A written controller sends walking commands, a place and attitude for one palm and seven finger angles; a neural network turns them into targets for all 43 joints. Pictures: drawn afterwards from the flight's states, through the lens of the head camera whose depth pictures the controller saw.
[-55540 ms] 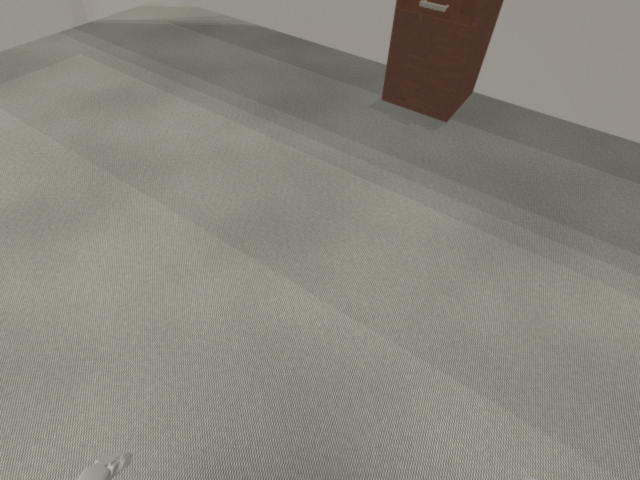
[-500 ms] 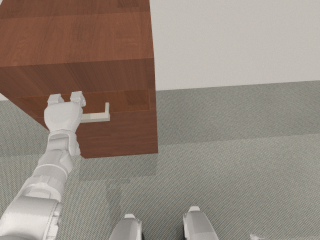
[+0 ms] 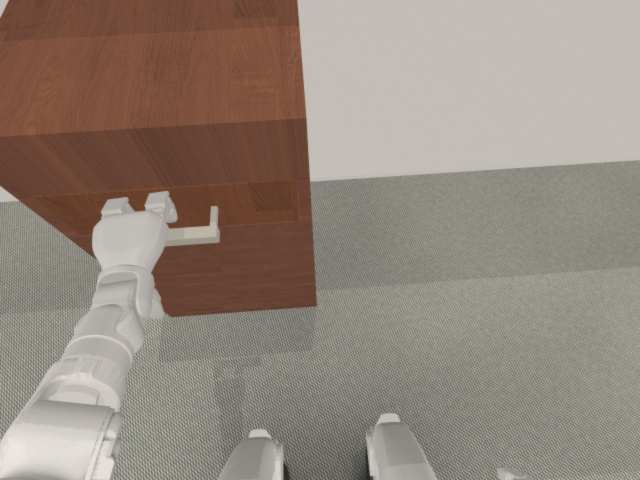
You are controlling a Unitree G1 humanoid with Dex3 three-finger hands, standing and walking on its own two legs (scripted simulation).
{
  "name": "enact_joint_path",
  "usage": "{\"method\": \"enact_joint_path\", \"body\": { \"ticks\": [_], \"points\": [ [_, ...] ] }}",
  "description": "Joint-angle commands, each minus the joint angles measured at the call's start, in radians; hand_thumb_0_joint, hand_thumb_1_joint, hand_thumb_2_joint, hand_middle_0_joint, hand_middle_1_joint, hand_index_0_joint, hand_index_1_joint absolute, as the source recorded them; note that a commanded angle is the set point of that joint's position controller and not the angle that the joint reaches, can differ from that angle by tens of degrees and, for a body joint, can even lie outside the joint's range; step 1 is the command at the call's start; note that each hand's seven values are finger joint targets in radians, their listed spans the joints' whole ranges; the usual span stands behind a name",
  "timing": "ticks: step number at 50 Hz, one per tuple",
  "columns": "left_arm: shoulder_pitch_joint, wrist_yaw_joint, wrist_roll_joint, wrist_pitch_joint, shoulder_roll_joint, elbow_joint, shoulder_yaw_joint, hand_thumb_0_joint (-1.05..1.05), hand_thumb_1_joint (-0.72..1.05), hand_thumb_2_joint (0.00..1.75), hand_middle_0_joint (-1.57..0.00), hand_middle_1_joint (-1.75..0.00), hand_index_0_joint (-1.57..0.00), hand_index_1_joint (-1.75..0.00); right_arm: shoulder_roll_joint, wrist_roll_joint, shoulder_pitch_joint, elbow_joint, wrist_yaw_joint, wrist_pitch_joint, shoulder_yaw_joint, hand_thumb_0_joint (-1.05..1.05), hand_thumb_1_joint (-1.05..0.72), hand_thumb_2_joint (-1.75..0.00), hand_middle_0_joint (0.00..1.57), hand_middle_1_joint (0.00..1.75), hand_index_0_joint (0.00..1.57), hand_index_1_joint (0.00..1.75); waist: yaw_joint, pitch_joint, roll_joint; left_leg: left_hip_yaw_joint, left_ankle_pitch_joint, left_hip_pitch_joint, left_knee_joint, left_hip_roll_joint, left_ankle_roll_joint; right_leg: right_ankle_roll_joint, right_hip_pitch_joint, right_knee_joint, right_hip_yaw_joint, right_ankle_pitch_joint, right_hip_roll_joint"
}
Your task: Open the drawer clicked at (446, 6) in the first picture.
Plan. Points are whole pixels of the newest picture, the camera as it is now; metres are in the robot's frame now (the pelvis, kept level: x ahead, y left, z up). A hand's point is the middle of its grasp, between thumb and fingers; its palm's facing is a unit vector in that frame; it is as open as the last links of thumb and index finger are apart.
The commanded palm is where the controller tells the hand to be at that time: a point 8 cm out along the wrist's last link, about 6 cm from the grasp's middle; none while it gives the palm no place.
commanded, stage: move the hooked fingers above the handle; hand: left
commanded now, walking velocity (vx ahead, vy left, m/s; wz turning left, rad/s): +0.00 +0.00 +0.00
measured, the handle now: (176, 225) +0.49 +0.23 -0.10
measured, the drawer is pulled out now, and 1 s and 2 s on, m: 0.00 0.00 0.00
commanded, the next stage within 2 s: lower the fingers behind the handle in 1.12 s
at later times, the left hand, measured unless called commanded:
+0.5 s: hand (149, 250) +0.42 +0.23 -0.04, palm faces -0.06 -0.01 -1.00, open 13.8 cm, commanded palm +0.40 +0.22 +0.01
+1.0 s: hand (159, 251) +0.42 +0.22 -0.05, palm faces -0.11 -0.02 -0.99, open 13.8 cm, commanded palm +0.41 +0.21 +0.01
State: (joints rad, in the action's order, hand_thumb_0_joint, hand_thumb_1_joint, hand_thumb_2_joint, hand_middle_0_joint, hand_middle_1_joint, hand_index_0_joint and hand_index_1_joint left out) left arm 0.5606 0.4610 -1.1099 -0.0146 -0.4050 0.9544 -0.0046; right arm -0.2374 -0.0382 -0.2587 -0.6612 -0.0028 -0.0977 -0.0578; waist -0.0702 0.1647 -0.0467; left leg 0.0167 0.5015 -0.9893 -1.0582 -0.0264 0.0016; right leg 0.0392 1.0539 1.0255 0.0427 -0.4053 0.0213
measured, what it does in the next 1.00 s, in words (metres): stands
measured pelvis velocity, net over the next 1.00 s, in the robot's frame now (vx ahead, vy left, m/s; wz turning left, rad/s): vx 0.00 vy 0.00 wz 0.01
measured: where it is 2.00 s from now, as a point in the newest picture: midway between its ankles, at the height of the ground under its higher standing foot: outside the picture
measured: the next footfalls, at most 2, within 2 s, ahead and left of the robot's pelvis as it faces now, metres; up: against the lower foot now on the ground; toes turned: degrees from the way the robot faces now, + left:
none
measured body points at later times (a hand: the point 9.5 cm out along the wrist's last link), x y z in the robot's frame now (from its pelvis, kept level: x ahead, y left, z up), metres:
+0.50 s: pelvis +0.01 +0.00 +0.00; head +0.12 -0.01 +0.44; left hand +0.41 +0.23 +0.02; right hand +0.07 -0.27 -0.14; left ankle -0.01 +0.12 -0.66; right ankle +0.03 -0.14 -0.66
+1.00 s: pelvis +0.00 +0.00 +0.00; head +0.13 -0.01 +0.43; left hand +0.42 +0.22 +0.01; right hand +0.07 -0.26 -0.14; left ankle -0.01 +0.12 -0.66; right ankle +0.03 -0.14 -0.66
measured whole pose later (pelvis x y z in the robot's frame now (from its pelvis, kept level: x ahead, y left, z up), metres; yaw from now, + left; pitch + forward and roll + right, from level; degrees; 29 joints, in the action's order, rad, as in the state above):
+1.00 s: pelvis +0.00 +0.00 +0.00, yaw +0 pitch +25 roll -1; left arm 0.57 0.47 -1.11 -0.03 -0.38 0.94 0.05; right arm -0.24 -0.04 -0.27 -0.69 0.01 -0.09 -0.07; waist -0.06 0.18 -0.05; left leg 0.00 0.51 -0.98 -1.07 -0.03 0.00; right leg 0.04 1.04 1.03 0.03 -0.42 0.02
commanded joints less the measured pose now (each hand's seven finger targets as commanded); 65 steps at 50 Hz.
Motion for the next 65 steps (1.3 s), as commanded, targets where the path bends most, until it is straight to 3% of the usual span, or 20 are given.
{"method": "enact_joint_path", "body": {
  "ticks": [1, 3, 7, 10, 13, 18, 23, 25, 27, 30, 33, 38, 43, 47, 49, 54, 58, 61, 62, 65],
  "points": [
    [0.422, 0.013, -0.011, -0.14, -0.139, -0.308, 0.041, 0.0, -0.5, 0.3, -0.3, -1.2, -0.3, -1.2, -0.148, -0.009, -0.113, 0.04, -0.038, 0.046, -0.068, 0.0, -0.9, -0.9, 0.2, 0.3, 0.2, 0.3, -0.064, 0.5, -0.008, 0.003, -0.382, 0.333, 0.084, 0.026, -0.043, -0.076, -0.259, -0.1, -0.073, 0.267, -0.043],
    [0.415, 0.023, -0.016, -0.156, -0.106, -0.255, 0.055, 0.0, -0.5, 0.3, -0.3, -1.2, -0.3, -1.2, -0.144, -0.012, -0.116, 0.023, -0.031, 0.049, -0.066, 0.0, -0.9, -0.9, 0.2, 0.3, 0.2, 0.3, -0.063, 0.417, -0.03, -0.006, -0.355, 0.301, 0.085, 0.025, -0.037, -0.086, -0.198, -0.099, -0.086, 0.21, -0.043],
    [0.336, 0.091, -0.034, -0.104, -0.154, -0.1, -0.019, 0.0, -0.5, 0.3, -0.3, -1.2, -0.3, -1.2, -0.151, -0.008, -0.114, 0.018, -0.005, 0.036, -0.061, 0.0, -0.9, -0.9, 0.2, 0.3, 0.2, 0.3, -0.03, 0.331, -0.01, 0.002, -0.309, 0.19, 0.083, 0.035, -0.033, -0.093, -0.17, -0.091, -0.09, 0.173, -0.045],
    [0.339, 0.13, -0.05, -0.038, -0.232, -0.073, -0.078, 0.0, -0.5, 0.3, -0.3, -1.2, -0.3, -1.2, -0.164, -0.009, -0.107, 0.036, 0.012, 0.021, -0.053, 0.0, -0.9, -0.9, 0.2, 0.3, 0.2, 0.3, 0.0, 0.372, -0.025, 0.009, -0.329, 0.169, 0.083, 0.04, -0.032, -0.096, -0.206, -0.068, -0.085, 0.196, -0.045],
    [0.339, 0.14, -0.061, -0.003, -0.315, -0.139, -0.135, 0.0, -0.5, 0.3, -0.3, -1.2, -0.3, -1.2, -0.168, -0.012, -0.097, 0.063, 0.014, 0.01, -0.051, 0.0, -0.9, -0.9, 0.2, 0.3, 0.2, 0.3, 0.028, 0.499, -0.014, 0.021, -0.39, 0.188, 0.078, 0.044, -0.036, -0.088, -0.319, -0.049, -0.07, 0.296, -0.044],
    [0.332, 0.098, -0.026, -0.028, -0.255, -0.269, -0.086, 0.0, -0.5, 0.3, -0.3, -1.2, -0.3, -1.2, -0.154, -0.008, -0.105, 0.072, -0.003, 0.015, -0.064, 0.0, -0.9, -0.9, 0.2, 0.3, 0.2, 0.3, -0.005, 0.603, 0.005, 0.018, -0.453, 0.286, 0.085, 0.035, -0.039, -0.075, -0.396, -0.072, -0.066, 0.39, -0.047],
    [0.298, 0.059, 0.004, -0.073, -0.126, -0.291, 0.013, 0.0, -0.5, 0.3, -0.3, -1.2, -0.3, -1.2, -0.148, -0.004, -0.106, 0.046, -0.013, 0.032, -0.072, 0.0, -0.9, -0.9, 0.2, 0.3, 0.2, 0.3, -0.037, 0.5, 0.018, 0.015, -0.434, 0.325, 0.107, 0.026, -0.039, -0.077, -0.339, -0.116, -0.076, 0.34, -0.048],
    [0.285, 0.056, 0.002, -0.079, -0.104, -0.224, 0.029, 0.0, -0.5, 0.3, -0.3, -1.2, -0.3, -1.2, -0.148, -0.003, -0.109, 0.027, -0.014, 0.032, -0.071, 0.0, -0.9, -0.9, 0.2, 0.3, 0.2, 0.3, -0.047, 0.405, 0.04, 0.014, -0.385, 0.293, 0.109, 0.026, -0.038, -0.078, -0.29, -0.126, -0.082, 0.292, -0.048],
    [0.301, 0.056, -0.005, -0.084, -0.106, -0.177, 0.032, 0.0, -0.5, 0.3, -0.3, -1.2, -0.3, -1.2, -0.151, -0.002, -0.11, 0.02, -0.011, 0.033, -0.067, 0.0, -0.9, -0.9, 0.2, 0.3, 0.2, 0.3, -0.052, 0.333, 0.064, 0.01, -0.322, 0.244, 0.114, 0.028, -0.039, -0.081, -0.255, -0.133, -0.085, 0.232, -0.046],
    [0.331, 0.071, -0.027, -0.09, -0.197, -0.146, -0.035, 0.0, -0.5, 0.3, -0.3, -1.2, -0.3, -1.2, -0.159, -0.004, -0.101, 0.022, -0.007, 0.028, -0.059, 0.0, -0.9, -0.9, 0.2, 0.3, 0.2, 0.3, -0.029, 0.318, 0.028, 0.01, -0.3, 0.21, 0.107, 0.035, -0.041, -0.089, -0.231, -0.117, -0.078, 0.198, -0.043],
    [0.377, 0.106, -0.06, -0.102, -0.253, -0.216, -0.085, 0.0, -0.5, 0.3, -0.3, -1.2, -0.3, -1.2, -0.155, -0.014, -0.091, 0.038, 0.0, 0.024, -0.058, 0.0, -0.9, -0.9, 0.2, 0.3, 0.2, 0.3, 0.003, 0.421, -0.065, 0.004, -0.371, 0.242, 0.087, 0.038, -0.034, -0.096, -0.232, -0.069, -0.079, 0.234, -0.042],
    [0.308, 0.144, -0.052, -0.062, -0.252, -0.216, -0.115, 0.0, -0.5, 0.3, -0.3, -1.2, -0.3, -1.2, -0.15, -0.019, -0.087, 0.058, 0.014, 0.015, -0.063, 0.0, -0.9, -0.9, 0.2, 0.3, 0.2, 0.3, 0.015, 0.522, -0.045, 0.01, -0.452, 0.266, 0.066, 0.039, -0.031, -0.088, -0.29, -0.046, -0.081, 0.321, -0.051],
    [0.327, 0.106, -0.026, 0.003, -0.16, -0.179, -0.021, 0.0, -0.5, 0.3, -0.3, -1.2, -0.3, -1.2, -0.158, -0.006, -0.098, 0.053, 0.012, 0.019, -0.069, 0.0, -0.9, -0.9, 0.2, 0.3, 0.2, 0.3, -0.026, 0.491, 0.007, 0.013, -0.422, 0.278, 0.093, 0.031, -0.032, -0.081, -0.304, -0.085, -0.084, 0.318, -0.051],
    [0.372, 0.046, 0.006, -0.024, -0.097, -0.213, 0.047, 0.0, -0.5, 0.3, -0.3, -1.2, -0.3, -1.2, -0.152, -0.001, -0.114, 0.044, -0.006, 0.027, -0.073, 0.0, -0.9, -0.9, 0.2, 0.3, 0.2, 0.3, -0.054, 0.483, 0.038, 0.012, -0.396, 0.304, 0.1, 0.031, -0.039, -0.075, -0.315, -0.112, -0.079, 0.308, -0.051],
    [0.407, 0.031, 0.005, -0.069, -0.111, -0.256, 0.041, 0.0, -0.5, 0.3, -0.3, -1.2, -0.3, -1.2, -0.152, -0.005, -0.119, 0.036, -0.015, 0.032, -0.073, 0.0, -0.9, -0.9, 0.2, 0.3, 0.2, 0.3, -0.057, 0.493, 0.029, 0.004, -0.403, 0.326, 0.102, 0.028, -0.04, -0.074, -0.295, -0.112, -0.079, 0.295, -0.047],
    [0.309, 0.08, -0.038, -0.122, -0.232, -0.242, -0.084, 0.0, -0.5, 0.3, -0.3, -1.2, -0.3, -1.2, -0.148, -0.016, -0.108, 0.031, -0.01, 0.02, -0.06, 0.0, -0.9, -0.9, 0.2, 0.3, 0.2, 0.3, 0.006, 0.465, -0.014, 0.005, -0.414, 0.27, 0.092, 0.036, -0.036, -0.087, -0.293, -0.075, -0.08, 0.294, -0.048],
    [0.201, 0.144, -0.049, -0.063, -0.273, -0.165, -0.148, 0.0, -0.5, 0.3, -0.3, -1.2, -0.3, -1.2, -0.149, -0.017, -0.08, 0.045, 0.014, 0.008, -0.052, 0.0, -0.9, -0.9, 0.2, 0.3, 0.2, 0.3, 0.041, 0.399, 0.01, 0.023, -0.393, 0.178, 0.088, 0.044, -0.034, -0.088, -0.313, -0.065, -0.074, 0.306, -0.045],
    [0.21, 0.15, -0.057, 0.0, -0.26, -0.146, -0.109, 0.0, -0.5, 0.3, -0.3, -1.2, -0.3, -1.2, -0.157, -0.007, -0.086, 0.065, 0.02, 0.005, -0.053, 0.0, -0.9, -0.9, 0.2, 0.3, 0.2, 0.3, 0.03, 0.414, 0.01, 0.034, -0.383, 0.181, 0.102, 0.046, -0.032, -0.083, -0.331, -0.077, -0.072, 0.315, -0.048],
    [0.211, 0.139, -0.045, 0.015, -0.21, -0.131, -0.069, 0.0, -0.5, 0.3, -0.3, -1.2, -0.3, -1.2, -0.156, -0.004, -0.091, 0.065, 0.022, 0.01, -0.059, 0.0, -0.9, -0.9, 0.2, 0.3, 0.2, 0.3, 0.012, 0.408, 0.017, 0.039, -0.377, 0.192, 0.101, 0.044, -0.034, -0.081, -0.337, -0.091, -0.07, 0.322, -0.051],
    [0.263, 0.076, -0.003, 0.01, -0.19, -0.125, -0.035, 0.0, -0.5, 0.3, -0.3, -1.2, -0.3, -1.2, -0.165, 0.003, -0.111, 0.053, 0.008, 0.025, -0.065, 0.0, -0.9, -0.9, 0.2, 0.3, 0.2, 0.3, -0.027, 0.44, 0.094, 0.034, -0.353, 0.193, 0.089, 0.039, -0.04, -0.069, -0.359, -0.104, -0.062, 0.332, -0.048]
  ]
}}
